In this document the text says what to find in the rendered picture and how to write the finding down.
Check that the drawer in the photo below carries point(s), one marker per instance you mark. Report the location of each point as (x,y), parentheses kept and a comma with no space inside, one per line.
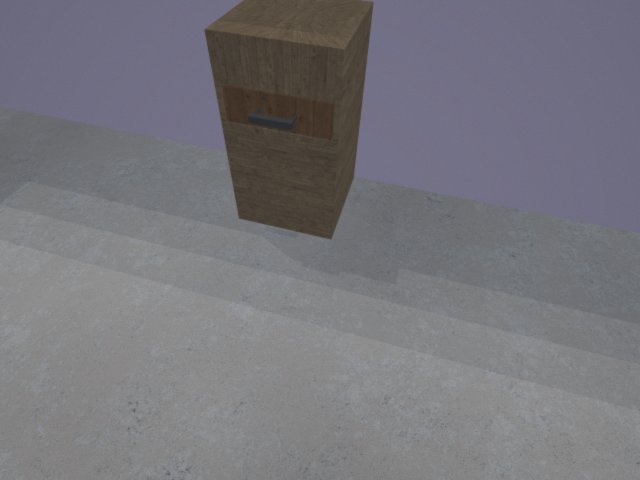
(315,118)

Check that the cabinet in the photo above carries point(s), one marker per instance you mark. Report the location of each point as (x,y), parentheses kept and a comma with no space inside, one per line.
(315,49)

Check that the handle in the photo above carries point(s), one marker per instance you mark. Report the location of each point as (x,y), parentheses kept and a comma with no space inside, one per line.
(271,121)

